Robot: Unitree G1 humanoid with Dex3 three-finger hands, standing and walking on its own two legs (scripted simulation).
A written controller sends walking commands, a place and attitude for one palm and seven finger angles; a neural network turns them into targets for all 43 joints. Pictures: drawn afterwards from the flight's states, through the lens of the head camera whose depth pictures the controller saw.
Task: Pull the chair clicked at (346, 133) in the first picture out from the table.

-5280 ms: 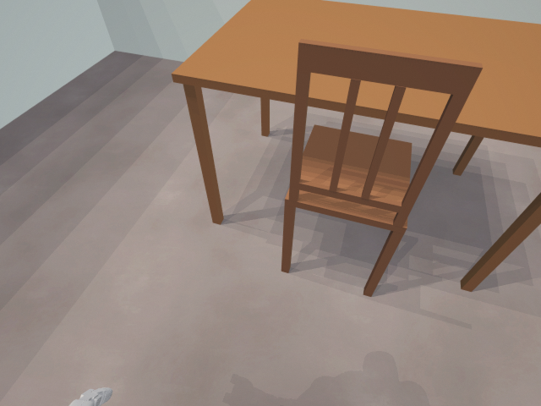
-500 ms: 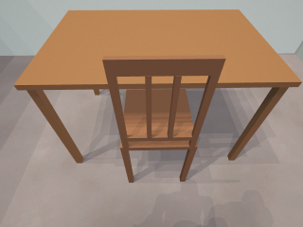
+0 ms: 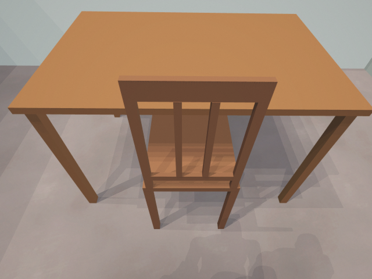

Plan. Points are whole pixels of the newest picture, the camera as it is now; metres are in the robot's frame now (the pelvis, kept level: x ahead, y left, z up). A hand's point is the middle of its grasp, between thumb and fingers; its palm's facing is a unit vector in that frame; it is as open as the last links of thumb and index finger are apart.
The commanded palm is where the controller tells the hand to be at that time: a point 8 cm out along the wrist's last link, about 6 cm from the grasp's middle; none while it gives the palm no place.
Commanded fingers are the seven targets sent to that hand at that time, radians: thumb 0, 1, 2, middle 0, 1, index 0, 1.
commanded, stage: come to a stop and stand still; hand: left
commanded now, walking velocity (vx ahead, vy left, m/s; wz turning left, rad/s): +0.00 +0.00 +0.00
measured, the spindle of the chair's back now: (178, 144) +0.49 +0.05 -0.05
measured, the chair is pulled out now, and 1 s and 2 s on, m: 0.00 0.00 0.00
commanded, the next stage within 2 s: look again from close up in 0.34 s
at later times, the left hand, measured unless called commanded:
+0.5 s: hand out of the picture -0.01 +0.13 -0.17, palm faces +0.03 -0.99 -0.17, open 7.3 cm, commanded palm none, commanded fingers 0.00 0.90 0.90 -0.20 -0.30 -0.20 -0.30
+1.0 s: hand out of the picture -0.02 +0.11 -0.17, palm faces +0.04 -0.99 -0.16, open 7.4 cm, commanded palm none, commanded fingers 0.00 0.90 0.90 -0.20 -0.30 -0.20 -0.30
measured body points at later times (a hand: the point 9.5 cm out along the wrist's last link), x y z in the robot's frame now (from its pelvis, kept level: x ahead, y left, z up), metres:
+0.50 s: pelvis +0.01 -0.02 +0.00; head +0.02 -0.03 +0.45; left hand -0.01 +0.19 -0.16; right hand +0.00 -0.24 -0.16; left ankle -0.03 +0.03 -0.74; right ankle -0.02 -0.13 -0.74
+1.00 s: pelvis +0.01 -0.04 +0.00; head +0.02 -0.04 +0.45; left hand -0.02 +0.17 -0.16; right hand -0.01 -0.25 -0.16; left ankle -0.03 +0.03 -0.74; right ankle -0.02 -0.13 -0.74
